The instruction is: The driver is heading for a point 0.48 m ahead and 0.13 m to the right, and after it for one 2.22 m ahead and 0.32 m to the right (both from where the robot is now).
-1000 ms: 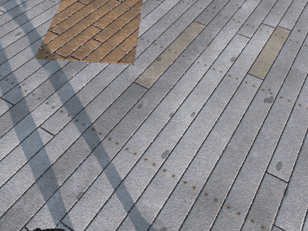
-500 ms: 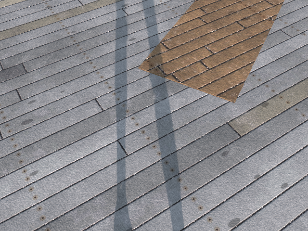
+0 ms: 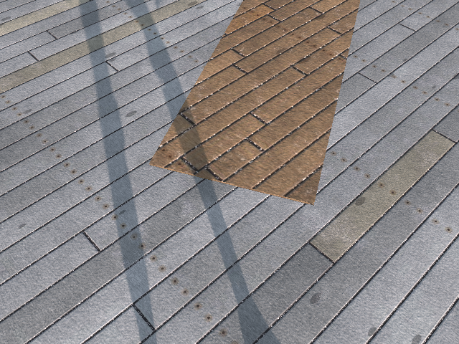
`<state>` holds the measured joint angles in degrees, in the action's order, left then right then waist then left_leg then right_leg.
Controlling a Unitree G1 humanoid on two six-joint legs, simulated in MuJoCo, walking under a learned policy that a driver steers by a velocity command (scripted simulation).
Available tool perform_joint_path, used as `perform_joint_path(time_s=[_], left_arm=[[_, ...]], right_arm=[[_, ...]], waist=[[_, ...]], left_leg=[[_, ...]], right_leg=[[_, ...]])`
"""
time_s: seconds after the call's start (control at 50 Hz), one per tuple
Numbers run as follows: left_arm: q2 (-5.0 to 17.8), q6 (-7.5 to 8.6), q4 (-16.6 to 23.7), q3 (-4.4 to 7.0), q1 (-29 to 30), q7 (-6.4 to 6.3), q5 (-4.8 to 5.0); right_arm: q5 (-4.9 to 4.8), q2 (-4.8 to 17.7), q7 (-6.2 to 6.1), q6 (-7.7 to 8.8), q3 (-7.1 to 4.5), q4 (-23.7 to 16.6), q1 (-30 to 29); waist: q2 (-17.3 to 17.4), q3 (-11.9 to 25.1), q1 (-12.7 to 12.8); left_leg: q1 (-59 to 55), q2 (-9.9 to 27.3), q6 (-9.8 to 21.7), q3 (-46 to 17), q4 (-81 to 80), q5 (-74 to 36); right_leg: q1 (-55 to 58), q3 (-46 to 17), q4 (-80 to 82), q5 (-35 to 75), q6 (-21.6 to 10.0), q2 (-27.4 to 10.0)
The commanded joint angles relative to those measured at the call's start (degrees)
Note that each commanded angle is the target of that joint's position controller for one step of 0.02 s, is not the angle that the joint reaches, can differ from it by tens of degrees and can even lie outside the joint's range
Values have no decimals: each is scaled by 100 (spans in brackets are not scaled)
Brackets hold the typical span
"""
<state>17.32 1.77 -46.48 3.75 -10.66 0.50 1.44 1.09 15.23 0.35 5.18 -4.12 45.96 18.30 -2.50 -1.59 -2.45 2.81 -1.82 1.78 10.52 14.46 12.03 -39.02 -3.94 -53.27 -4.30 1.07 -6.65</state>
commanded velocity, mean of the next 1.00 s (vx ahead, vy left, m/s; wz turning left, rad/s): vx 0.33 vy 0.00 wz -0.21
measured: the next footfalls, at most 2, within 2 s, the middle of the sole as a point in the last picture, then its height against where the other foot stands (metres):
right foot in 0.22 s outside the picture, level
left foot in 0.68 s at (241, 312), level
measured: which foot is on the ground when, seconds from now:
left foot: down 0.00-0.24, up 0.26-0.66, down 0.68-1.00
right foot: up 0.00-0.20, down 0.22-0.68, up 0.70-1.00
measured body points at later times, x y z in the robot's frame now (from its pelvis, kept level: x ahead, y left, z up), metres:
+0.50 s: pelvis +0.27 -0.08 +0.00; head +0.30 -0.11 +0.45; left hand +0.42 +0.18 -0.10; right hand +0.39 -0.39 -0.09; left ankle +0.45 +0.08 -0.68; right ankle +0.25 -0.14 -0.75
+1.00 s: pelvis +0.44 -0.09 -0.01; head +0.49 -0.10 +0.44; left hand +0.65 +0.14 -0.12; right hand +0.50 -0.39 -0.12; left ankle +0.55 -0.02 -0.75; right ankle +0.44 -0.25 -0.72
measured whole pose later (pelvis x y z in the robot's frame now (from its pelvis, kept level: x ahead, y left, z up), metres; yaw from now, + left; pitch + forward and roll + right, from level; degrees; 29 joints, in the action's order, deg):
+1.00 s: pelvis +0.44 -0.09 -0.01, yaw -11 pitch +2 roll -1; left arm 16.2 -0.7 -41.3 3.0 -7.8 -2.4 0.0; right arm -0.5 16.5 -0.5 -1.0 -4.0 41.6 10.7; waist 0.4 -3.5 -2.2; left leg 22.9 -5.7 1.4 -8.1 25.4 3.9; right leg -25.2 -6.7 -43.3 -21.9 3.5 1.6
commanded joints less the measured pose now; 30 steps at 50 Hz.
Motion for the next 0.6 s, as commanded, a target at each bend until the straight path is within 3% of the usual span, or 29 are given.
perform_joint_path(time_s=[0.02, 0.08, 0.14, 0.18, 0.2, 0.22, 0.24, 0.26, 0.28, 0.3, 0.32, 0.34, 0.36, 0.4, 0.42, 0.46, 0.48, 0.52, 0.56, 0.6], left_arm=[[99, 63, 390, -30, 313, 110, -35], [96, 57, 639, -58, 795, 207, -29], [188, 43, 864, -24, 987, 294, -33], [402, 6, 884, 95, 628, 307, -24], [591, -10, 756, 216, 1, 290, -1], [931, -31, 508, 416, -958, 212, 14], [1554, -94, 379, 611, -1566, 78, 27], [1849, 5, 593, 594, -1242, 115, 13], [1250, 95, 660, 419, -1236, 160, -17], [1005, 169, 633, 349, -1067, 160, -33], [876, 207, 669, 307, -752, 154, -10], [689, 206, 738, 248, -428, 128, -38], [629, 214, 845, 212, -239, 102, -117], [611, 240, 876, 207, -248, 52, -77], [757, 238, 852, 241, -278, 10, -78], [935, 213, 842, 292, -370, -76, -94], [911, 177, 827, 290, -387, -110, -77], [877, 83, 738, 288, -572, -173, -55], [745, 50, 610, 234, -810, -201, -64], [604, 46, 508, 170, -869, -211, -104]], right_arm=[[-39, 854, -80, 94, -204, -351, -407], [-120, 980, -104, -2, -261, -169, -135], [-217, 1124, -117, -140, -318, -63, -68], [-251, 1276, -152, -227, -357, -88, -189], [-271, 1319, -166, -283, -359, -118, -285], [-283, 1246, -184, -298, -311, -149, -338], [-106, 814, -197, -237, -171, -331, -123], [-62, 272, -139, -31, 44, -580, 125], [-280, 832, -51, 157, -68, -653, -547], [-398, 901, -11, 264, -76, -763, -856], [-265, 826, -57, 323, -65, -710, -877], [-117, 880, -96, 301, -113, -668, -850], [-98, 917, -84, 237, -141, -647, -766], [-33, 805, -73, 117, -132, -629, -701], [-25, 690, -75, 68, -106, -674, -746], [-28, 591, -91, 23, -43, -798, -1141], [-17, 538, -83, 23, -17, -843, -1354], [-25, 427, -29, 61, 29, -884, -1647], [-77, 432, 69, 102, 45, -865, -1751], [-53, 500, 140, 134, 29, -855, -1765]], waist=[[441, -282, 53], [399, -450, -125], [524, -421, -80], [697, -33, 219], [704, 329, 595], [553, 832, 1101], [-457, 1300, 1113], [-1259, 2024, 581], [-431, 1917, 966], [-286, 1202, 896], [216, 798, 634], [228, 589, 419], [42, 508, 256], [76, 396, 182], [24, 380, 133], [-31, 144, 249], [-31, 69, 310], [-181, 224, 475], [-291, 385, 641], [-323, 409, 653]], left_leg=[[321, 1601, 811, -312, -867, -1478], [-251, 1777, 768, -127, -754, -1595], [-790, 1910, 608, 40, -268, -2495], [-975, 1875, 480, 187, 612, -4533], [-849, 1753, 368, 301, 1534, -5164], [-211, 1499, 137, 431, 2851, -4792], [1702, 1035, -220, 455, 4845, -2047], [3572, -180, -448, -765, 6429, 2252], [4231, 135, -292, -1639, 6665, 2046], [4445, 383, -125, -1574, 6348, 1538], [4164, 633, -88, -1573, 5785, 1130], [3802, 771, -133, -1570, 5329, 853], [3395, 842, -176, -1623, 5149, 702], [3159, 828, -313, -1496, 4695, 565], [3152, 763, -412, -1419, 4359, 330], [3150, 670, -581, -1359, 3564, -286], [2948, 548, -624, -1301, 3065, -615], [2514, 245, -626, -1137, 2202, -1481], [2275, 190, -547, -1144, 1823, -2170], [2300, 231, -361, -1244, 1539, -2127]], right_leg=[[169, 135, 867, 775, -59, -67], [-22, 322, 1395, 648, -219, -19], [54, 604, 1676, 22, -451, 156], [752, 969, 1627, -589, -685, 562], [1566, 1124, 1735, -710, -848, 839], [3027, 1038, 2100, -394, -1079, 1071], [4826, -893, 2306, -590, -1623, 0], [6038, -4256, 3337, -1683, -2674, -1174], [6056, -4127, 3769, -1856, -2379, -1176], [5421, -3275, 3760, -1518, -2133, -1011], [4656, -2607, 3658, -656, -1916, -733], [3970, -2228, 3779, -288, -1850, -580], [3474, -2093, 3901, 87, -1862, -476], [3051, -1611, 3992, 926, -1817, -273], [2877, -1461, 4041, 939, -1818, -224], [2534, -1225, 4043, 1344, -1753, -120], [2362, -939, 3901, 1702, -1585, 96], [2327, -624, 3666, 1827, -1288, 345], [2577, -704, 3570, 1586, -1173, 196], [3018, -841, 3304, 1580, -1113, -11]])
Velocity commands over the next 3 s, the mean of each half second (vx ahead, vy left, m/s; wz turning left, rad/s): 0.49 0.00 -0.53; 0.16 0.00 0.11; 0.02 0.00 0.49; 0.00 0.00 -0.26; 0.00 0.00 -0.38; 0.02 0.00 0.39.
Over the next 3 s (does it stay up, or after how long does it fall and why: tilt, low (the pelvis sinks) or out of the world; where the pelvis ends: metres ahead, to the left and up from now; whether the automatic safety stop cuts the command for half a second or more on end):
stays up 0.48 -0.08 -0.01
